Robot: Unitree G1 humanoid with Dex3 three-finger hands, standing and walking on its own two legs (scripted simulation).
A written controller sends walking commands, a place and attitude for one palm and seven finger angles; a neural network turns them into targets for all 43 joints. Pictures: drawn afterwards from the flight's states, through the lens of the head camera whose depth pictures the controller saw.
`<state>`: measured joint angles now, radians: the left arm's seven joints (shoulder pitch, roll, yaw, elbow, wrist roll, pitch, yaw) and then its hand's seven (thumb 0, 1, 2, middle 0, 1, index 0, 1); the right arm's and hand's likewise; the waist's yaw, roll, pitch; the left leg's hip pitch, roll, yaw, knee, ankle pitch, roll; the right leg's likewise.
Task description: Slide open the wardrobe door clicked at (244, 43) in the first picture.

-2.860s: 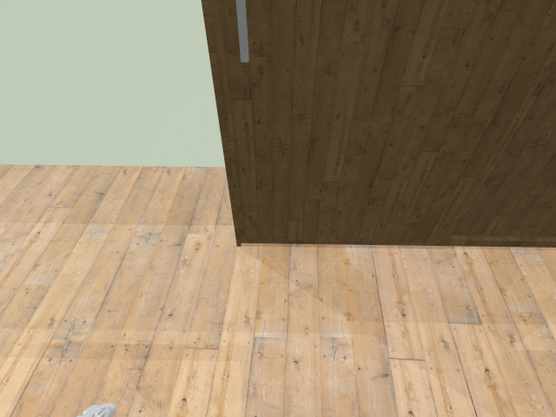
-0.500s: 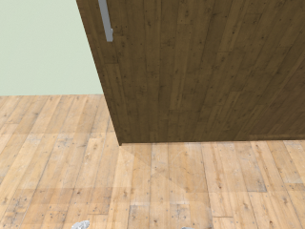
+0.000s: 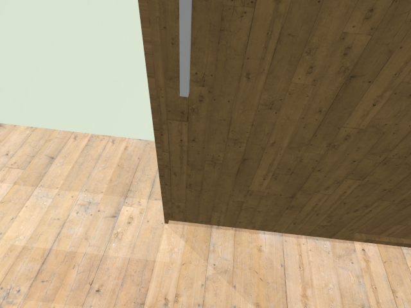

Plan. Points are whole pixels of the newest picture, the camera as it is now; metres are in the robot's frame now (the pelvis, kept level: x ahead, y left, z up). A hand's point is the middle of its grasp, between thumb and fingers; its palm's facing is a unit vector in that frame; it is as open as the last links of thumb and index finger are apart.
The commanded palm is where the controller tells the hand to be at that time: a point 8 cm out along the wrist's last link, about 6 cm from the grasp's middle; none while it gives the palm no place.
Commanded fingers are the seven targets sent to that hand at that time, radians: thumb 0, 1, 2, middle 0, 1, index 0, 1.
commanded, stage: take the last steps up to it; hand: left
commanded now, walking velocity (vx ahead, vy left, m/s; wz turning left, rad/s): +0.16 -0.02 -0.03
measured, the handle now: (186, 32) +0.57 +0.12 +0.24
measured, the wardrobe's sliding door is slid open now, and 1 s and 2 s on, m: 0.00 0.00 0.00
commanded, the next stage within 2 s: come to a stop and stand still in 0.02 s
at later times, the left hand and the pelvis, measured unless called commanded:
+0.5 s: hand (140, 301) +0.15 +0.15 -0.17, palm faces +0.05 -0.97 -0.23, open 7.3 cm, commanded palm none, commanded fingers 0.00 0.90 0.90 -0.20 -0.30 -0.20 -0.30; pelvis +0.06 -0.02 -0.01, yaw +2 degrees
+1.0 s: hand out of the picture +0.00 +0.21 -0.17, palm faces +0.03 -0.98 -0.18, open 7.4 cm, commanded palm none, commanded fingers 0.00 0.90 0.90 -0.20 -0.30 -0.20 -0.30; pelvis +0.02 +0.02 +0.01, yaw -1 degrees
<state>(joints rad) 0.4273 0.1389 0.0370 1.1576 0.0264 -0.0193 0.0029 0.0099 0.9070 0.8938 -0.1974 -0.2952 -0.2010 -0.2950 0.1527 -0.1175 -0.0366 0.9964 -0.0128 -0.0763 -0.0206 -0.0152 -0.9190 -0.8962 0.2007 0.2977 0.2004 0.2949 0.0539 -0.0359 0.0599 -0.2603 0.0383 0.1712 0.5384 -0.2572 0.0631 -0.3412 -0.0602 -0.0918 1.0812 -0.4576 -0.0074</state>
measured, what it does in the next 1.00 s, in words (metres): steps on the spot: right foot, then left foot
